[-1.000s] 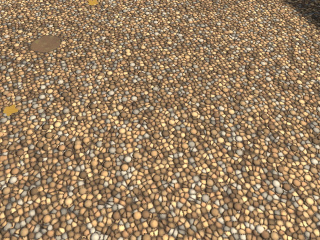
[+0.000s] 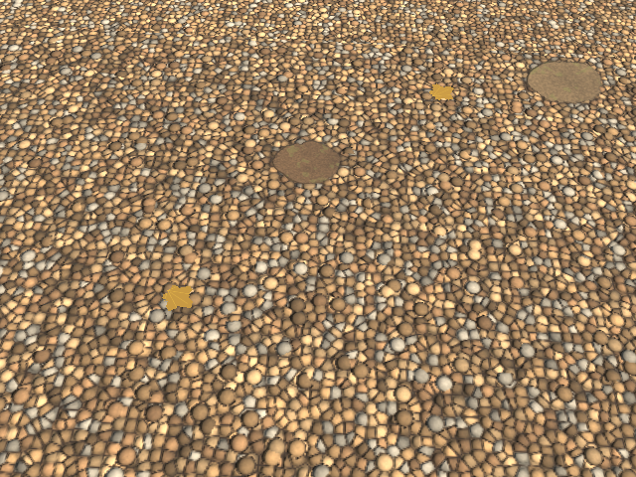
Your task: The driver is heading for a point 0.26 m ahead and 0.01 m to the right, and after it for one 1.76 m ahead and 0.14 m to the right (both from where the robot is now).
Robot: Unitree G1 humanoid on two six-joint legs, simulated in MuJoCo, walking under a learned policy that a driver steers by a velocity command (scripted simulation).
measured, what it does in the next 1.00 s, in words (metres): walks ahead: right foot, then left foot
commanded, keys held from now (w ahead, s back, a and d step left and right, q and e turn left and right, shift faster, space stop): q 0.06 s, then no key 0.94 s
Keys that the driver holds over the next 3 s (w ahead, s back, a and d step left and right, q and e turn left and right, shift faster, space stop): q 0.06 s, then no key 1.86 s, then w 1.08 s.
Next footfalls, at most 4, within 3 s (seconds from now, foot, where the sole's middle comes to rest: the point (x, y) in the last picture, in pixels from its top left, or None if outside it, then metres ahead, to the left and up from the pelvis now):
0.14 right None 0.23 -0.11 -0.78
0.52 left None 0.11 0.08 -0.78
2.26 right None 0.33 -0.11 -0.78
2.76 left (269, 377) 0.66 0.08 -0.78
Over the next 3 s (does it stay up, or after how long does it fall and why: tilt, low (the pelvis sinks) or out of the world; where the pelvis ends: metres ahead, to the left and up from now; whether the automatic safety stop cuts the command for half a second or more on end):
stays up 0.62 0.03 0.00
